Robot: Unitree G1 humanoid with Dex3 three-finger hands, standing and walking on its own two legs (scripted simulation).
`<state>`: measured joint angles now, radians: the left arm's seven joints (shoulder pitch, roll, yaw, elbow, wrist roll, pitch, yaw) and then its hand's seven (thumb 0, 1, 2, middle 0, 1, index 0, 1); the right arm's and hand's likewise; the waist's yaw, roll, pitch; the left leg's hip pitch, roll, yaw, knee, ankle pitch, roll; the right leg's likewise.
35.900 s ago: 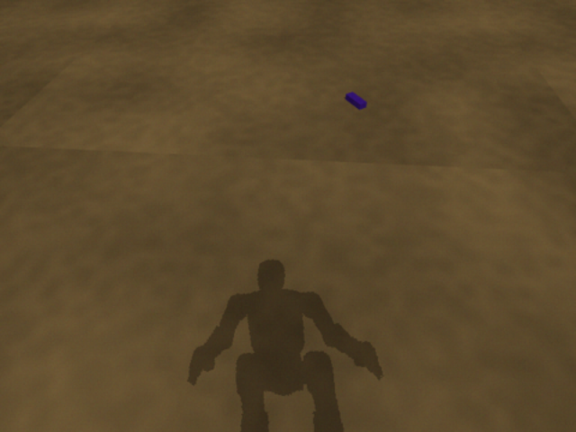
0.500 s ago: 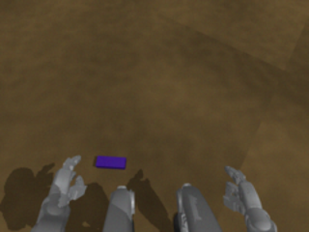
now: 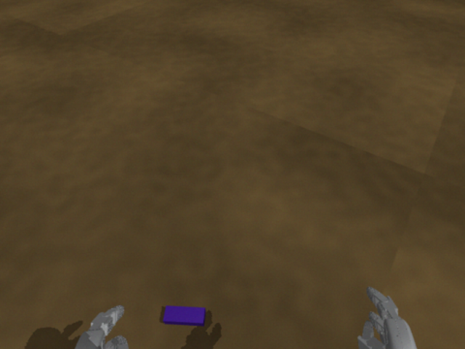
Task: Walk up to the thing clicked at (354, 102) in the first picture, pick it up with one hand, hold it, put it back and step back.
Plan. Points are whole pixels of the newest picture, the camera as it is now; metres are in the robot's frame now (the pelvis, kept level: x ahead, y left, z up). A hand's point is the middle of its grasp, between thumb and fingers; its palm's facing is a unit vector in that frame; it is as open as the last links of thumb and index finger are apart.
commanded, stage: home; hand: left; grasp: from above
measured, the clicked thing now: (184, 315) +0.42 +0.19 -0.69
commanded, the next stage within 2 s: stand in 1.96 s
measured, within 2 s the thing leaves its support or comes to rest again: neither
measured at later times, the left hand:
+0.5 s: hand out of the picture +0.16 +0.17 -0.04, palm faces +0.05 -0.98 -0.20, open 7.4 cm
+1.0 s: hand out of the picture +0.16 +0.18 -0.05, palm faces +0.04 -0.98 -0.20, open 7.4 cm
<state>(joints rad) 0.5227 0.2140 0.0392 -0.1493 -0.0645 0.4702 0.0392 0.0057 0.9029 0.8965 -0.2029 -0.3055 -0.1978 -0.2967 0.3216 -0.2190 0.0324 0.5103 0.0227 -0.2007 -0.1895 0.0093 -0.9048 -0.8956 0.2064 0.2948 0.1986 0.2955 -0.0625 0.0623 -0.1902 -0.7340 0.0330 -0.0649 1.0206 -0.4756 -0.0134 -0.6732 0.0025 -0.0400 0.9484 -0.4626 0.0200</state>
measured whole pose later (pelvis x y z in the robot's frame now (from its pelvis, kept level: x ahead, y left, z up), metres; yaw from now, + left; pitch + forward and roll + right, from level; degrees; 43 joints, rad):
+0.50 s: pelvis +0.00 -0.01 +0.00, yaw +0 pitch +9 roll -2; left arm 0.50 0.22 0.03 -0.13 -0.05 0.46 0.01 0.01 0.90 0.90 -0.20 -0.30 -0.20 -0.30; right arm 0.29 -0.22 0.04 0.54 0.01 -0.25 -0.18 0.01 -0.90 -0.90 0.21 0.30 0.20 0.30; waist -0.04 0.05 -0.15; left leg -0.70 0.03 -0.07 1.00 -0.47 -0.02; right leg -0.64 0.00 -0.04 0.94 -0.47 0.01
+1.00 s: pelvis +0.00 +0.00 +0.00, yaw +0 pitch +9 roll -3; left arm 0.51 0.22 0.03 -0.13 -0.05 0.46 0.01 0.01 0.90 0.90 -0.20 -0.30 -0.20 -0.30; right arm 0.29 -0.22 0.04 0.53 0.01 -0.25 -0.19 0.01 -0.90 -0.90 0.21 0.30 0.20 0.30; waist -0.04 0.04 -0.16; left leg -0.70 0.03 -0.07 1.01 -0.47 -0.02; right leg -0.64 0.00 -0.04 0.94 -0.46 0.02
